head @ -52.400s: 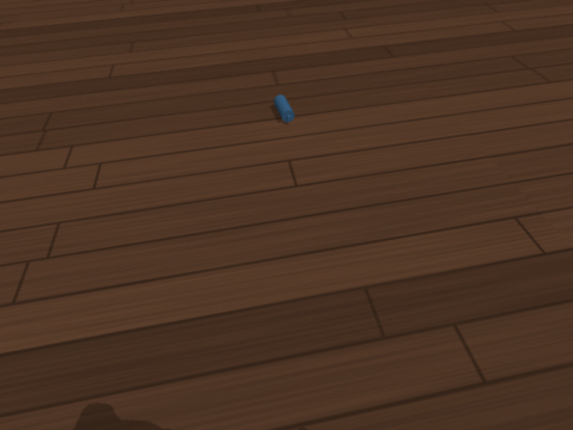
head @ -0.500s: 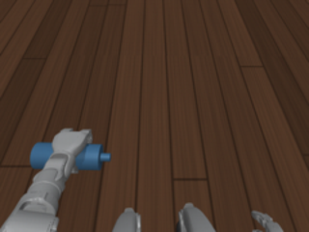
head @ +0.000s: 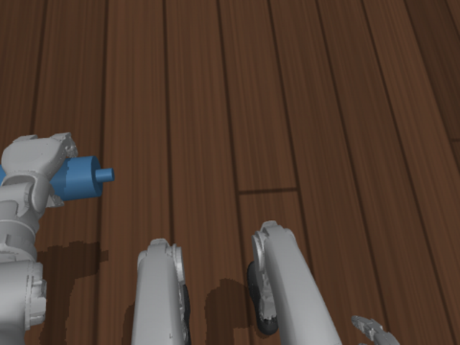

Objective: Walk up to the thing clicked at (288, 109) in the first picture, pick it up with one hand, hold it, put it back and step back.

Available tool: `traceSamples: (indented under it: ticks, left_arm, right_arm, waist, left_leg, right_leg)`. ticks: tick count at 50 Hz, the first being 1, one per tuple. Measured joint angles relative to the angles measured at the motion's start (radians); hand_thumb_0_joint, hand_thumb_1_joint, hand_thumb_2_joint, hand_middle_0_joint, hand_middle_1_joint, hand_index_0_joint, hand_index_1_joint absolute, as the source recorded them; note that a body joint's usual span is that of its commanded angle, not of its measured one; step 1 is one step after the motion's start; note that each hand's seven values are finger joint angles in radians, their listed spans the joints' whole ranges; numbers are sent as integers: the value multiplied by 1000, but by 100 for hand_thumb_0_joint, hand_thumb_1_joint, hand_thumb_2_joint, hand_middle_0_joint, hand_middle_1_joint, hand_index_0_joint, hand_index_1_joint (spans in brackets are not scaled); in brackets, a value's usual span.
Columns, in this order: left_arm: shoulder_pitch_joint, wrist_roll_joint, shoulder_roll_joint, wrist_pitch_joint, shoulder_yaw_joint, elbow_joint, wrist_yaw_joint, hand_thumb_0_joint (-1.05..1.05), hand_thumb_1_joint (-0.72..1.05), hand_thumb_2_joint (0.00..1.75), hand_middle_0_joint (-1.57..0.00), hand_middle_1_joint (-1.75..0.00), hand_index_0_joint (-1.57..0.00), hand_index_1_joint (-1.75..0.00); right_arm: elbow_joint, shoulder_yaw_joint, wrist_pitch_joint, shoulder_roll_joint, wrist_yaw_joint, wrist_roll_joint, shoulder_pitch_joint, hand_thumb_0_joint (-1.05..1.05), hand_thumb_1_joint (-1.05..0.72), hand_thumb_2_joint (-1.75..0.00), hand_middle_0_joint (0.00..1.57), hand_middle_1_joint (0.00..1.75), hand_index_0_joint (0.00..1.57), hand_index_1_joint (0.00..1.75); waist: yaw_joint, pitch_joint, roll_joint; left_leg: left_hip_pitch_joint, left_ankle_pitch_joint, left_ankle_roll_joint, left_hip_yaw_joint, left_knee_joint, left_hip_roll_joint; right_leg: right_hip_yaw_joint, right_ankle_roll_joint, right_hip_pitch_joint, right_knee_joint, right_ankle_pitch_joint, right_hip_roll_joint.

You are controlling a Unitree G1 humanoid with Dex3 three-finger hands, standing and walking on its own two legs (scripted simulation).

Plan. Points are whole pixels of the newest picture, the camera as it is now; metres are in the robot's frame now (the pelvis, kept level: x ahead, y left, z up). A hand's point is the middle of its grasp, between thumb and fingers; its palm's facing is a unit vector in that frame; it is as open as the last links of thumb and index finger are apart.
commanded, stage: crouch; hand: left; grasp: from above
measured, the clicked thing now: (51, 181) +0.44 +0.31 -0.17
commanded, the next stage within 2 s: lower in 0.88 s
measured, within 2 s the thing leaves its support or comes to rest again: neither
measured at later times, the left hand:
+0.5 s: hand (62, 178) +0.47 +0.33 -0.24, palm faces -0.46 -0.04 -0.89, open 11.0 cm
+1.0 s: hand (68, 177) +0.48 +0.34 -0.30, palm faces -0.47 -0.02 -0.88, open 10.8 cm
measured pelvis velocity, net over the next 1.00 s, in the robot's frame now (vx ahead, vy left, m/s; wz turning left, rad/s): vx -0.01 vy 0.00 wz -0.09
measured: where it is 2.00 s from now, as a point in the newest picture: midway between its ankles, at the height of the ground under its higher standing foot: (222, 320)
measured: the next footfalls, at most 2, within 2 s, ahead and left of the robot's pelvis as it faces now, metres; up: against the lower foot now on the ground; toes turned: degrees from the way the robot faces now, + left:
none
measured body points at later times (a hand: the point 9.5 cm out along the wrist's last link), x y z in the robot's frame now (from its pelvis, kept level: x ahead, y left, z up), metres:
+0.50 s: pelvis -0.01 +0.00 -0.10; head +0.25 +0.06 +0.27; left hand +0.49 +0.33 -0.19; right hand +0.05 -0.29 -0.20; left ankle +0.07 +0.11 -0.45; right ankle +0.09 -0.14 -0.45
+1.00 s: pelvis -0.01 +0.00 -0.15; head +0.25 +0.07 +0.21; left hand +0.51 +0.33 -0.25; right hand +0.01 -0.27 -0.24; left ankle +0.07 +0.11 -0.45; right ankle +0.09 -0.14 -0.45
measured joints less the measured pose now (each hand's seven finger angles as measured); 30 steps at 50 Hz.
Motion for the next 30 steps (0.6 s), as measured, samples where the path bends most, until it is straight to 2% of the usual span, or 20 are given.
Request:
traceSamples:
  ticks: [9,18,25,30]
  left_arm:
    - [-62,48,73,-51,46,2,15,0,-15,65,-42,-102,-48,-95]
    - [-113,60,133,-58,79,52,6,0,-16,64,-43,-101,-49,-94]
    - [-152,74,193,-85,101,100,-3,1,-14,61,-44,-99,-51,-92]
    - [-172,98,234,-105,110,138,-4,1,-13,59,-45,-97,-52,-90]
  right_arm:
    - [-1,10,-9,-24,42,-36,-57,0,-91,-90,21,30,20,30]
    - [-16,14,3,-47,78,-55,-76,0,-91,-90,21,30,20,30]
    - [-20,37,16,-53,95,-67,-67,0,-92,-90,21,30,20,30]
    - [-22,60,23,-55,101,-74,-59,0,-91,-90,21,30,20,30]
  waist:
    - [-6,40,-27]
    - [-23,85,-33]
    - [-46,113,-42]
    - [-62,130,-49]
  left_leg:
    - [-139,-42,-10,-32,159,-7]
    - [-211,-63,-7,-43,263,-4]
    - [-267,-62,-3,-51,336,-3]
    - [-311,-52,0,-59,387,-5]
  right_leg:
    - [-26,-2,-125,146,-42,-2]
    - [-32,3,-194,238,-56,6]
    - [-37,9,-246,301,-49,11]
    - [-43,12,-282,343,-38,14]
